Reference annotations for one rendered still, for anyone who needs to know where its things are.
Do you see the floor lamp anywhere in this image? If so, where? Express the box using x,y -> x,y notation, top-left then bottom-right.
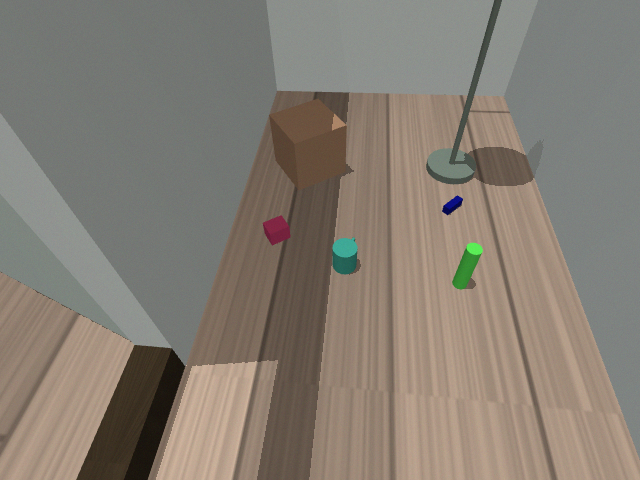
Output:
426,0 -> 502,184

